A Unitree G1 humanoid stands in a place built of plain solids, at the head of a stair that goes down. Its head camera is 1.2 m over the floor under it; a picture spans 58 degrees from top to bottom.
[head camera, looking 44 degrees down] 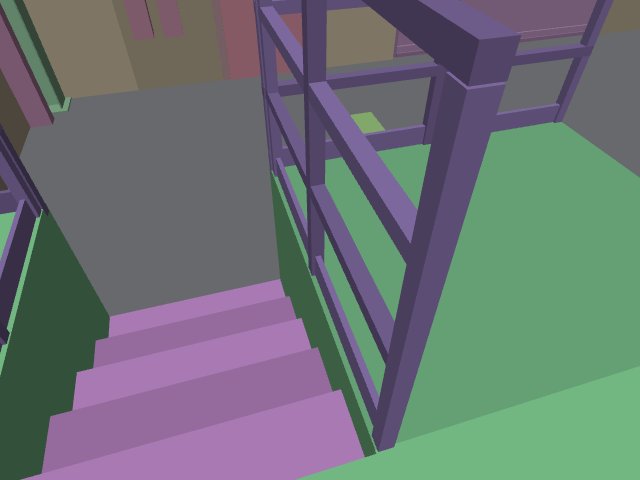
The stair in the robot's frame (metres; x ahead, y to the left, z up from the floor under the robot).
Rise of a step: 0.17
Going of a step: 0.28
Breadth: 1.02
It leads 17 degrees to the left of straight ahead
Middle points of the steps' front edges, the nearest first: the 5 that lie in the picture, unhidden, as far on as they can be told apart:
0.56 0.41 -0.17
0.83 0.49 -0.34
1.09 0.57 -0.51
1.36 0.65 -0.68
1.63 0.73 -0.85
